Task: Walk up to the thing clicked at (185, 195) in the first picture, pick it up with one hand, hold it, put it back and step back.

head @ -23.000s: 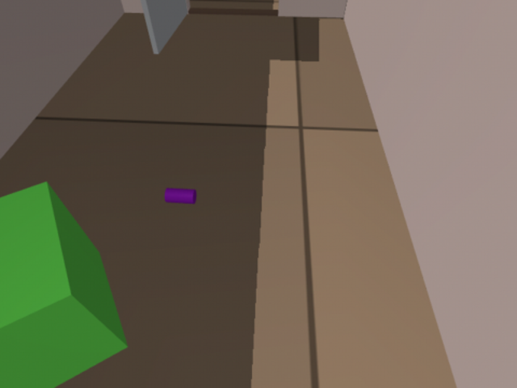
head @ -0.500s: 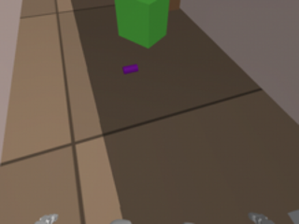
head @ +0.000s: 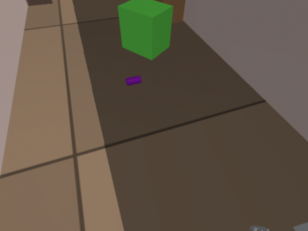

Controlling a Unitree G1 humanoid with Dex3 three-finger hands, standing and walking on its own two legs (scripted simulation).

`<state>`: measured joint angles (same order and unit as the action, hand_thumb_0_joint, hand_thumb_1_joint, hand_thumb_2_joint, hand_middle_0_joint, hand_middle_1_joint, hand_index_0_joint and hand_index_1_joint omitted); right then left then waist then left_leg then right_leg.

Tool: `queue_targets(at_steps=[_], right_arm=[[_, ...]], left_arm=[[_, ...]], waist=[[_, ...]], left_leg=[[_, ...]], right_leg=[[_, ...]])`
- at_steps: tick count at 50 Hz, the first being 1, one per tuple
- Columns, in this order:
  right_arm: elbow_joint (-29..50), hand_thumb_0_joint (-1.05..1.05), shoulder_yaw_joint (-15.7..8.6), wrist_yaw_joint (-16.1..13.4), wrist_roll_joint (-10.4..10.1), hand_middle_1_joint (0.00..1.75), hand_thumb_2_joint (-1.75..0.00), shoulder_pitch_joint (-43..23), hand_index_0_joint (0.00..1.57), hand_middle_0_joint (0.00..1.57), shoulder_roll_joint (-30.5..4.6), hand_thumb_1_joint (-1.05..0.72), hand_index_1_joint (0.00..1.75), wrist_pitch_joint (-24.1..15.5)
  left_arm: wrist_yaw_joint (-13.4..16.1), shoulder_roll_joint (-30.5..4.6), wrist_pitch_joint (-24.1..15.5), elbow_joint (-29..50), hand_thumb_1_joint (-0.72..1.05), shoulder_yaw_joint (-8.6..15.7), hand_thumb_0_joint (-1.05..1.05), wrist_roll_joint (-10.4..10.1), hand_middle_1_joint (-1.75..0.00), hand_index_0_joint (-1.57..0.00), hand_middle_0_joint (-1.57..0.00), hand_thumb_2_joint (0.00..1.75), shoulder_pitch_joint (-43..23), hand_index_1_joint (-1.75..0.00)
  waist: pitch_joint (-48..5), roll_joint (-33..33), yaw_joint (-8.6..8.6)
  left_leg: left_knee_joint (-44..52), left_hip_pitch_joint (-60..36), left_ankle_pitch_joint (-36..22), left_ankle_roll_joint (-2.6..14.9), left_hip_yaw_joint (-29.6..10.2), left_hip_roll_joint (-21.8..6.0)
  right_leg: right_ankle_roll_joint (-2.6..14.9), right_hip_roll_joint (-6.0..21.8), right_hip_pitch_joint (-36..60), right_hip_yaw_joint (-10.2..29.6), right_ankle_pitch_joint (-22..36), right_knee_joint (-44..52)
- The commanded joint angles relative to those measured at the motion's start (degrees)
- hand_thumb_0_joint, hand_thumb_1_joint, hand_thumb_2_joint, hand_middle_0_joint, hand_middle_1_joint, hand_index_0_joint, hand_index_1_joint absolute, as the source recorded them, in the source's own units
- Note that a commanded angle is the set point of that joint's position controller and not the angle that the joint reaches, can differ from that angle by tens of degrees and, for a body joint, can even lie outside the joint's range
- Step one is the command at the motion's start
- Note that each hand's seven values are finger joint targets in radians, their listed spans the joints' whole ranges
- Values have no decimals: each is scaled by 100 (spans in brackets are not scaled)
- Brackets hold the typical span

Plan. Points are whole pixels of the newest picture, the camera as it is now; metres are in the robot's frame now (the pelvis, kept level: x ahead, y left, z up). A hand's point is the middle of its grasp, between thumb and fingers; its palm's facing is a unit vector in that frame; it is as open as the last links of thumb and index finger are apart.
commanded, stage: stand
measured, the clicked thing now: (133, 80) +1.51 +0.21 -0.74
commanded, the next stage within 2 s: none
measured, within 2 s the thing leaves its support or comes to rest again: neither
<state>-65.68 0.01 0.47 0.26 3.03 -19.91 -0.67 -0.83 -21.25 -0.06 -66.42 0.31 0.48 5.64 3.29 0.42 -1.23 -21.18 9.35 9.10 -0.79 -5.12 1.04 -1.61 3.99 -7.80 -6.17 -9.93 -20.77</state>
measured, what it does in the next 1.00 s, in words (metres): stands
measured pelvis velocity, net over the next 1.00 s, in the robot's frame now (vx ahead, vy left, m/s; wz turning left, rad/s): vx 0.02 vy -0.03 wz -0.02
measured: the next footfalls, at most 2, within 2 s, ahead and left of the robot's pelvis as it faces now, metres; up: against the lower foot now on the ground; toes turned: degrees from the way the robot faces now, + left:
none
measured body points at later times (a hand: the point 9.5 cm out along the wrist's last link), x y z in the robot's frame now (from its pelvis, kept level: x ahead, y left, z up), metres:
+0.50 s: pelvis +0.00 -0.02 +0.00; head +0.01 -0.02 +0.45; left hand +0.07 +0.26 -0.14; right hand +0.06 -0.30 -0.15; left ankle +0.03 +0.13 -0.75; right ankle +0.02 -0.14 -0.75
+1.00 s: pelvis +0.02 -0.03 +0.00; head +0.03 -0.03 +0.45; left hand +0.08 +0.25 -0.14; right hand +0.07 -0.30 -0.15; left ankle +0.03 +0.13 -0.75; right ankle +0.02 -0.14 -0.75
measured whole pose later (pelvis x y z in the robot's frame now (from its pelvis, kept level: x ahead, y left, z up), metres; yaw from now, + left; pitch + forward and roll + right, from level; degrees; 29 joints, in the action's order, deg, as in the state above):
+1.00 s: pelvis +0.02 -0.03 +0.00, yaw -1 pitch -2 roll +0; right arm -66.5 0.8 -0.5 0.7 7.9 -15.9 -0.1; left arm -0.2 -15.9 0.3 -66.2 0.9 0.7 7.7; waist 2.7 -0.5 -0.7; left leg -20.0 7.8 10.5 -2.9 -4.6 -1.6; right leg 0.3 1.4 -7.3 -5.7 -11.5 -20.6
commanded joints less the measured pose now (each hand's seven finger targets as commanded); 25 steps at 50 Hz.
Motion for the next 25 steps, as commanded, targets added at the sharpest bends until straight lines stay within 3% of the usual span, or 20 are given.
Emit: queue_targets(at_steps=[1, 7, 17, 22, 25], right_arm=[[340, 0, -253, -50, 2, 30, -90, -307, 20, 20, -1134, -90, 30, -57], [278, 0, -218, -65, 2, 30, -90, -248, 20, 20, -1019, -90, 30, -54], [109, 0, -138, -77, 9, 30, -90, 106, 20, 20, -731, -90, 30, 20], [121, 0, -133, -94, 13, 30, -90, 156, 20, 20, -683, -90, 30, 17], [90, 0, -119, -106, 20, 30, -90, 279, 20, 20, -607, -90, 30, 21]], left_arm=[[95, -1123, -150, 300, 90, 200, 0, -7, -30, -20, -20, 90, -284, -30], [108, -1016, -151, 284, 90, 178, 0, -15, -30, -20, -20, 90, -155, -30], [125, -808, -88, 229, 90, 173, 0, -9, -30, -20, -20, 90, -97, -30], [136, -759, -97, 237, 90, 194, 0, 1, -30, -20, -20, 90, -34, -30], [133, -661, -74, 243, 90, 192, 0, 2, -30, -20, -20, 90, -35, -30]], waist=[[-334, -57, 38], [-561, -67, 13], [-246, -3, 53], [-335, 80, 26], [-336, -8, 47]], left_leg=[[596, 424, 247, 146, -504, -581], [409, -32, -653, 131, -398, -628], [529, 250, -50, 90, -307, -561], [443, 152, -448, 85, -280, -599], [437, 153, -344, 67, -242, -591]], right_leg=[[217, 447, 291, 628, -516, 452], [232, 462, 228, 666, -10, 470], [216, 384, 151, 716, -504, 589], [214, 406, 216, 758, -212, 603], [232, 390, 177, 756, -322, 606]])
